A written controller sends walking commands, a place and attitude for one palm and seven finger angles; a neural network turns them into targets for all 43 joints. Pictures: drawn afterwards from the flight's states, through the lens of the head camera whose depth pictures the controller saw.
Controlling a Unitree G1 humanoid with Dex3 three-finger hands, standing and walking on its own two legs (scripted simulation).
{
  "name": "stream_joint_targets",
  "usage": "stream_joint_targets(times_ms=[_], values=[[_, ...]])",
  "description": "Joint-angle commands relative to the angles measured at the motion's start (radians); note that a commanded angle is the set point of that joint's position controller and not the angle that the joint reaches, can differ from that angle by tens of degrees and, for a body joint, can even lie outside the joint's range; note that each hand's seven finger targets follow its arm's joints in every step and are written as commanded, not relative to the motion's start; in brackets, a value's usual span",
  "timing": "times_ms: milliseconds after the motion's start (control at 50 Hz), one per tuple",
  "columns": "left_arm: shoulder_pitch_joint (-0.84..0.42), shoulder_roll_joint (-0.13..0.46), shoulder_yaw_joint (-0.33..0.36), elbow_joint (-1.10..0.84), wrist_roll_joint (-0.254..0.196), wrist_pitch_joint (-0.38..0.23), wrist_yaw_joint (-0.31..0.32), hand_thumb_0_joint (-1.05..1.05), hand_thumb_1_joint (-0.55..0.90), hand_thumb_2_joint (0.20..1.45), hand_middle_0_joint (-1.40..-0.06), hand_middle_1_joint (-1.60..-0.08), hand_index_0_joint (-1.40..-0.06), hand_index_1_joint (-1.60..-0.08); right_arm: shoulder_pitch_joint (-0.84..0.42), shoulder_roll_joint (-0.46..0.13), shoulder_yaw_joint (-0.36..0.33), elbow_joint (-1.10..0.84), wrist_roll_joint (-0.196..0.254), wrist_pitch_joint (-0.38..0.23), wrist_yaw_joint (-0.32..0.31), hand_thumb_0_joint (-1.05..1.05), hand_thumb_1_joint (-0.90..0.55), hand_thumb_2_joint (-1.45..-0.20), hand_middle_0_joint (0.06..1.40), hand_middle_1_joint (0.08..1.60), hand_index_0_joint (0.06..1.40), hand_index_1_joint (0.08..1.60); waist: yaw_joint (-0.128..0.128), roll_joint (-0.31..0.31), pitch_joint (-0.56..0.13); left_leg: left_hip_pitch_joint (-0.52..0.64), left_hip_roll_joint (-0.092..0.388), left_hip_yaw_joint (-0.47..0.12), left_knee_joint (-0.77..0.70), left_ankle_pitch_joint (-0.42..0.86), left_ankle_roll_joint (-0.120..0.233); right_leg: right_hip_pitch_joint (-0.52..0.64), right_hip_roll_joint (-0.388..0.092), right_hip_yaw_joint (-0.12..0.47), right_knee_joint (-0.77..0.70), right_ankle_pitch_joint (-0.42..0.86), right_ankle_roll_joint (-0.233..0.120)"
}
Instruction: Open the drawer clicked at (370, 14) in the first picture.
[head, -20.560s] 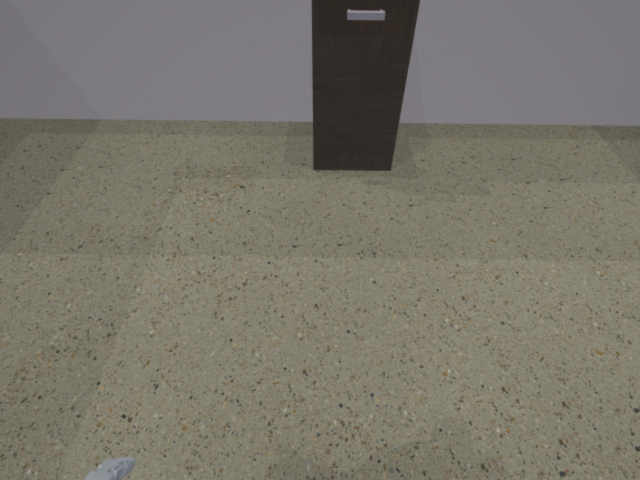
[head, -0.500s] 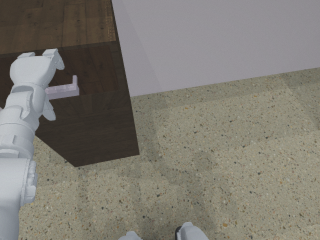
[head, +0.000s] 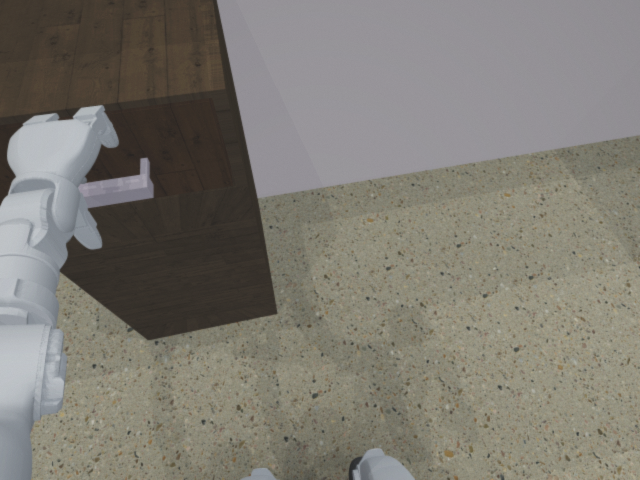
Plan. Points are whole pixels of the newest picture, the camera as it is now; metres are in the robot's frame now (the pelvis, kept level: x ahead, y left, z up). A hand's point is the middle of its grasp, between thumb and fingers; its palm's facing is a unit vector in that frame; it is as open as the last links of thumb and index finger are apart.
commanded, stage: re-aim the fingers above the handle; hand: left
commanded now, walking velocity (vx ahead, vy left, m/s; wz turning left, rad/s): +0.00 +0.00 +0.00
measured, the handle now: (100, 182) +0.53 +0.29 +0.01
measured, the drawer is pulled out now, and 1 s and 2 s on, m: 0.00 0.00 0.00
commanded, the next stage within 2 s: lower the fingers behind the handle in 0.10 s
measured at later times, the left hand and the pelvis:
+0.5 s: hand (49, 186) +0.48 +0.32 +0.07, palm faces -0.03 +0.00 -1.00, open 13.7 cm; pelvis +0.01 +0.01 +0.00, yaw +1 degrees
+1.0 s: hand (65, 205) +0.48 +0.31 +0.03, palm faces -0.08 +0.00 -1.00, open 13.8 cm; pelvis -0.01 +0.01 -0.02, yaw +1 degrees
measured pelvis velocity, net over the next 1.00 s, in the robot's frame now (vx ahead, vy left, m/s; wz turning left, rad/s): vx -0.01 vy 0.01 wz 0.02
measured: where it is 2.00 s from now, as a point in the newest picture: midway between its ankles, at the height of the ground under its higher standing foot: outside the picture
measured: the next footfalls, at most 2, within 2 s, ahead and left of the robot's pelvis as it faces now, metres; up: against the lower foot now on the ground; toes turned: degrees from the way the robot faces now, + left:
none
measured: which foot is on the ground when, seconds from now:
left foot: down 0.00-1.00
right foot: down 0.00-1.00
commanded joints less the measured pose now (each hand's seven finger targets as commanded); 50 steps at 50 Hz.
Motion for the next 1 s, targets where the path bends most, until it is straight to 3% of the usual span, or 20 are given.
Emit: stream_joint_targets(times_ms=[0,100,140,180,320,360,420,440,480,540,580,640,700,740,800,840,880,920,960,980], values=[[-0.413,0.484,0.137,-0.170,-0.021,0.064,0.061,0.000,-0.500,0.300,-0.300,-1.200,-0.300,-1.200,0.108,-0.161,-0.064,-0.060,-0.001,-0.023,-0.013,0.000,-0.900,-0.900,0.200,0.300,0.200,0.300,0.060,0.004,-0.437,0.086,-0.026,0.026,-0.095,0.277,0.014,0.374,0.004,-0.032,-0.055,0.228,-0.030],[-0.386,0.422,0.096,-0.161,-0.026,0.060,0.038,0.000,-0.500,0.300,-0.300,-1.200,-0.300,-1.200,0.124,-0.161,-0.075,-0.059,0.001,-0.026,-0.009,0.000,-0.900,-0.900,0.200,0.300,0.200,0.300,0.046,0.007,-0.429,0.123,-0.021,0.026,-0.092,0.307,0.014,0.349,0.009,-0.037,-0.063,0.246,-0.031],[-0.404,0.413,0.086,-0.166,-0.021,0.051,0.026,0.000,-0.500,0.300,-0.300,-1.200,-0.300,-1.200,0.134,-0.162,-0.079,-0.055,0.002,-0.029,-0.011,0.000,-0.900,-0.900,0.200,0.300,0.200,0.300,0.033,0.012,-0.430,0.149,-0.016,0.021,-0.089,0.326,0.015,0.327,0.010,-0.040,-0.064,0.250,-0.032],[-0.409,0.362,0.048,-0.157,-0.025,0.048,0.013,0.000,-0.500,0.300,-0.300,-1.200,-0.300,-1.200,0.148,-0.160,-0.083,-0.052,0.005,-0.033,-0.011,0.000,-0.900,-0.900,0.200,0.300,0.200,0.300,0.016,0.005,-0.396,0.160,-0.015,0.018,-0.090,0.314,0.015,0.299,0.012,-0.043,-0.078,0.232,-0.032],[-0.403,0.266,-0.011,-0.157,-0.015,0.008,-0.009,0.000,-0.500,0.300,-0.300,-1.200,-0.300,-1.200,0.180,-0.153,-0.092,-0.041,0.001,-0.036,-0.003,0.000,-0.900,-0.900,0.200,0.300,0.200,0.300,0.004,0.054,-0.359,0.219,-0.006,-0.008,-0.075,0.381,0.002,0.190,0.024,-0.065,-0.064,0.203,-0.049],[-0.387,0.236,-0.029,-0.127,-0.018,0.014,-0.004,0.000,-0.500,0.300,-0.300,-1.200,-0.300,-1.200,0.184,-0.152,-0.093,-0.039,0.002,-0.039,0.001,0.000,-0.900,-0.900,0.200,0.300,0.200,0.300,-0.003,0.022,-0.317,0.200,-0.004,-0.012,-0.072,0.355,0.003,0.162,0.026,-0.070,-0.065,0.179,-0.048],[-0.390,0.262,-0.006,-0.122,-0.010,0.022,0.004,0.000,-0.500,0.300,-0.300,-1.200,-0.300,-1.200,0.193,-0.157,-0.093,-0.038,-0.004,-0.035,0.005,0.000,-0.900,-0.900,0.200,0.300,0.200,0.300,0.001,0.006,-0.355,0.187,-0.007,-0.012,-0.060,0.379,0.004,0.181,0.026,-0.067,-0.052,0.207,-0.051],[-0.377,0.248,-0.019,-0.114,-0.009,0.026,0.005,0.000,-0.500,0.300,-0.300,-1.200,-0.300,-1.200,0.195,-0.151,-0.090,-0.040,-0.002,-0.034,0.008,0.000,-0.900,-0.900,0.200,0.300,0.200,0.300,0.007,0.029,-0.351,0.184,-0.008,-0.013,-0.062,0.385,0.001,0.177,0.025,-0.070,-0.045,0.205,-0.051],[-0.388,0.189,-0.061,-0.108,-0.009,0.035,0.007,0.000,-0.500,0.300,-0.300,-1.200,-0.300,-1.200,0.200,-0.147,-0.094,-0.040,-0.001,-0.035,0.013,0.000,-0.900,-0.900,0.200,0.300,0.200,0.300,-0.007,0.026,-0.329,0.195,-0.003,-0.017,-0.056,0.384,-0.002,0.141,0.028,-0.077,-0.047,0.190,-0.052],[-0.388,0.200,-0.057,-0.084,-0.001,0.051,0.009,0.000,-0.500,0.300,-0.300,-1.200,-0.300,-1.200,0.203,-0.151,-0.091,-0.040,0.000,-0.031,0.016,0.000,-0.900,-0.900,0.200,0.300,0.200,0.300,-0.009,0.000,-0.327,0.180,-0.002,-0.022,-0.055,0.369,0.000,0.136,0.028,-0.077,-0.044,0.176,-0.051],[-0.400,0.151,-0.096,-0.063,0.005,0.066,0.009,0.000,-0.500,0.300,-0.300,-1.200,-0.300,-1.200,0.203,-0.147,-0.091,-0.040,0.001,-0.033,0.018,0.000,-0.900,-0.900,0.200,0.300,0.200,0.300,-0.023,0.004,-0.296,0.176,-0.001,-0.022,-0.056,0.335,0.000,0.102,0.029,-0.082,-0.047,0.147,-0.052],[-0.365,0.201,-0.062,-0.021,0.016,0.079,0.007,0.000,-0.500,0.300,-0.300,-1.200,-0.300,-1.200,0.202,-0.152,-0.086,-0.040,0.001,-0.031,0.018,0.000,-0.900,-0.900,0.200,0.300,0.200,0.300,-0.008,-0.011,-0.303,0.141,-0.006,-0.019,-0.055,0.282,0.004,0.118,0.027,-0.073,-0.045,0.122,-0.053],[-0.415,0.154,-0.111,-0.022,0.022,0.083,0.000,0.000,-0.500,0.300,-0.300,-1.200,-0.300,-1.200,0.204,-0.150,-0.083,-0.045,0.004,-0.037,0.016,0.000,-0.900,-0.900,0.200,0.300,0.200,0.300,-0.031,-0.013,-0.268,0.118,-0.005,-0.026,-0.057,0.230,0.006,0.076,0.026,-0.080,-0.044,0.083,-0.053],[-0.400,0.158,-0.106,-0.016,0.026,0.082,-0.003,0.000,-0.500,0.300,-0.300,-1.200,-0.300,-1.200,0.209,-0.149,-0.082,-0.046,0.002,-0.038,0.017,0.000,-0.900,-0.900,0.200,0.300,0.200,0.300,-0.022,0.006,-0.295,0.123,-0.005,-0.024,-0.050,0.234,0.006,0.079,0.027,-0.077,-0.036,0.081,-0.054],[-0.380,0.168,-0.099,0.005,0.026,0.086,-0.010,0.000,-0.500,0.300,-0.300,-1.200,-0.300,-1.200,0.209,-0.150,-0.079,-0.049,0.003,-0.039,0.015,0.000,-0.900,-0.900,0.200,0.300,0.200,0.300,-0.025,-0.023,-0.275,0.087,-0.006,-0.023,-0.042,0.195,0.009,0.071,0.027,-0.077,-0.031,0.065,-0.053],[-0.419,0.169,-0.094,-0.051,0.008,0.056,-0.018,0.000,-0.500,0.300,-0.300,-1.200,-0.300,-1.200,0.209,-0.147,-0.081,-0.058,-0.001,-0.047,0.011,0.000,-0.900,-0.900,0.200,0.300,0.200,0.300,-0.032,0.000,-0.301,0.083,-0.007,-0.022,-0.030,0.176,0.013,0.070,0.025,-0.071,-0.025,0.058,-0.051],[-0.484,0.258,-0.024,-0.126,-0.004,0.000,-0.010,0.000,-0.500,0.300,-0.300,-1.200,-0.300,-1.200,0.204,-0.152,-0.080,-0.060,-0.008,-0.056,0.002,0.000,-0.900,-0.900,0.200,0.300,0.200,0.300,-0.032,-0.003,-0.354,0.064,-0.009,-0.030,-0.008,0.157,0.018,0.082,0.022,-0.061,-0.003,0.050,-0.048],[-0.520,0.377,0.076,-0.225,-0.002,-0.055,0.023,0.000,-0.500,0.300,-0.300,-1.200,-0.300,-1.200,0.197,-0.157,-0.084,-0.052,-0.024,-0.060,-0.003,0.000,-0.900,-0.900,0.200,0.300,0.200,0.300,-0.005,0.052,-0.481,0.081,-0.011,-0.034,0.026,0.208,0.015,0.106,0.022,-0.052,0.043,0.085,-0.051],[-0.425,0.232,-0.020,-0.120,-0.001,-0.036,0.038,0.000,-0.500,0.300,-0.300,-1.200,-0.300,-1.200,0.202,-0.140,-0.085,-0.046,-0.022,-0.068,0.002,0.000,-0.900,-0.900,0.200,0.300,0.200,0.300,-0.026,0.063,-0.424,0.084,-0.008,-0.035,0.032,0.215,0.008,0.043,0.025,-0.068,0.043,0.071,-0.050],[-0.385,0.209,-0.027,-0.093,0.002,-0.031,0.043,0.000,-0.500,0.300,-0.300,-1.200,-0.300,-1.200,0.207,-0.142,-0.088,-0.037,-0.021,-0.071,0.007,0.000,-0.900,-0.900,0.200,0.300,0.200,0.300,-0.018,0.061,-0.387,0.074,-0.004,-0.034,0.035,0.219,0.003,0.013,0.026,-0.075,0.043,0.064,-0.051]])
